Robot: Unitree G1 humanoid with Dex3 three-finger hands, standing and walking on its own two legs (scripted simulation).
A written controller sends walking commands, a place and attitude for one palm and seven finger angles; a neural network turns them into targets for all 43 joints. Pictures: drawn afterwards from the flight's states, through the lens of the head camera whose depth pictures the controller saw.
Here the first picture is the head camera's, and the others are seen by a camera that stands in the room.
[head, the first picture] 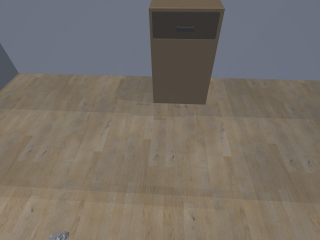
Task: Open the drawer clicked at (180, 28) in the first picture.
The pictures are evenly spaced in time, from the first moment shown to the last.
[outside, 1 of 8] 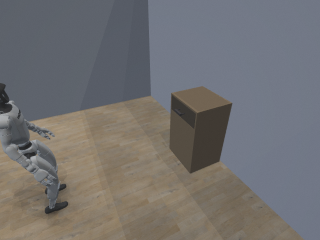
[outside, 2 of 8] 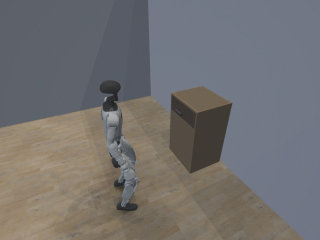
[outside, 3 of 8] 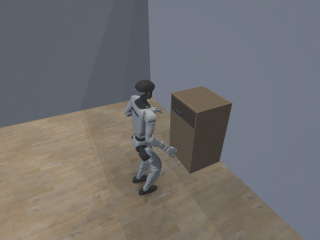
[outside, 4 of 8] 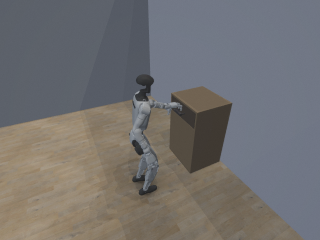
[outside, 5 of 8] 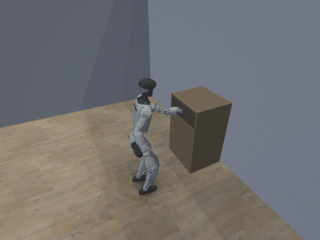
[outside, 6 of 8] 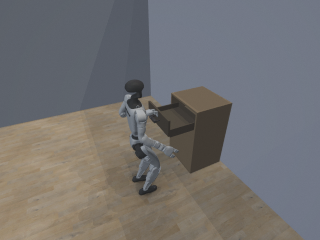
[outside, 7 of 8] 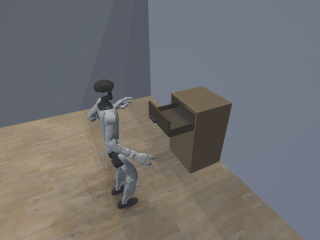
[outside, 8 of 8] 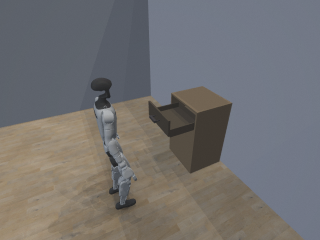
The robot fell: no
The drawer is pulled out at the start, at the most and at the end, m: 0.00 0.30 0.30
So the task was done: yes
